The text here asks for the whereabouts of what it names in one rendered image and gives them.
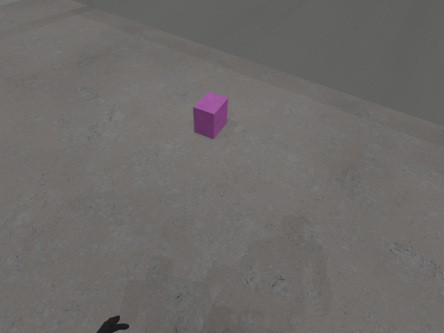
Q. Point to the left robot hand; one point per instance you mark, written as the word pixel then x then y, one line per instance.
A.
pixel 111 325

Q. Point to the carton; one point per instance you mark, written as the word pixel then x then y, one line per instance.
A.
pixel 210 115

